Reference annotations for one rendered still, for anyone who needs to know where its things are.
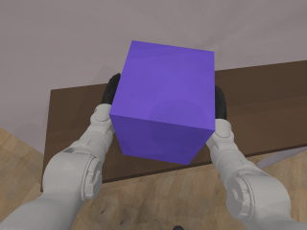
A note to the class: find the robot left forearm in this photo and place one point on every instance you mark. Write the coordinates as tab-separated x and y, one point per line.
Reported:
97	138

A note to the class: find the left robot hand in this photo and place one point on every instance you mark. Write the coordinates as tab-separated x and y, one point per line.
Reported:
111	89

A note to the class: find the table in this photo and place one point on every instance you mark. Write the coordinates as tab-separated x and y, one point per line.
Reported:
266	106

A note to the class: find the left robot upper arm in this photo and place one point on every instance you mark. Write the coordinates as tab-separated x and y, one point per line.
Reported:
71	179

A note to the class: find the right robot hand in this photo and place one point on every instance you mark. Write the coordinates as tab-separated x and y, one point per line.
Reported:
220	104

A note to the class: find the robot right forearm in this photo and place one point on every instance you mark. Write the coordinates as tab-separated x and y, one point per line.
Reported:
226	157

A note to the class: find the carton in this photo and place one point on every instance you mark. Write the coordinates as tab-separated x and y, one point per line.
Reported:
164	105

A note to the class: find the right robot upper arm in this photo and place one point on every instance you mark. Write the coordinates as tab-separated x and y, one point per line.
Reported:
260	203

